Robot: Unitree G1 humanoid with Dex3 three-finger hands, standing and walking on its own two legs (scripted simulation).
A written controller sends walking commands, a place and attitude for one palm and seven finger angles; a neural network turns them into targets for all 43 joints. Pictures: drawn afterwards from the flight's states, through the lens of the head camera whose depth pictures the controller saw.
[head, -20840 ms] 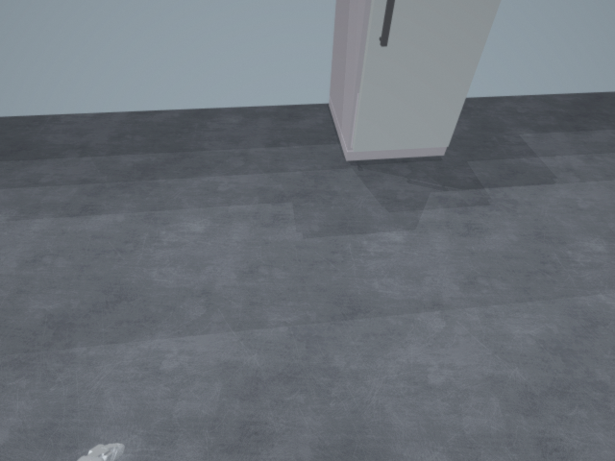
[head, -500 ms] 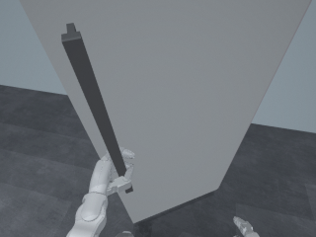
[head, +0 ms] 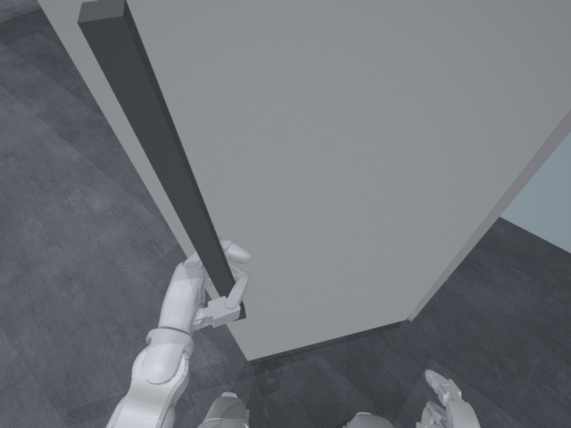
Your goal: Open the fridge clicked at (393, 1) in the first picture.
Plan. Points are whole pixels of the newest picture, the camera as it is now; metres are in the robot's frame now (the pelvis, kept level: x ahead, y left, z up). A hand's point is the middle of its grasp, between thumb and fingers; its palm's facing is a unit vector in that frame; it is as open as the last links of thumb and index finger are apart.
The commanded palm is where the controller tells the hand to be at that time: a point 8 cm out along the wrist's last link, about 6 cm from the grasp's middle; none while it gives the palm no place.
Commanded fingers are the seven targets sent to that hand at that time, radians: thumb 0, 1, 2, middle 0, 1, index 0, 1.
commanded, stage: walk backward, drawing the door open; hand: left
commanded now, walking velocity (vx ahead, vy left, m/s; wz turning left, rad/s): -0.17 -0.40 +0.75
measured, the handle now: (203, 224) +0.32 +0.11 +0.14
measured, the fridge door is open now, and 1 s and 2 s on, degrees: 54 82 73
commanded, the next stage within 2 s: stop walking and hold the door back in 0.46 s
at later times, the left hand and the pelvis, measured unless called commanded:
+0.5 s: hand (312, 423) +0.13 -0.02 +0.04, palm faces +0.37 -0.91 -0.21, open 6.2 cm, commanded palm +0.09 +0.02 +0.04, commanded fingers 0.00 0.90 0.90 -0.45 -1.40 -0.45 -1.40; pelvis -0.07 -0.23 +0.01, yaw +21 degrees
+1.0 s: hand out of the picture +0.10 -0.06 +0.04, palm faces +0.62 -0.75 -0.22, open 5.8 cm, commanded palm +0.08 +0.01 +0.03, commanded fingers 0.00 0.90 0.90 -0.45 -1.40 -0.45 -1.40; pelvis -0.13 -0.39 +0.01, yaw +34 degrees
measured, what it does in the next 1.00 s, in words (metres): steps to the right, turning left: left foot, then right foot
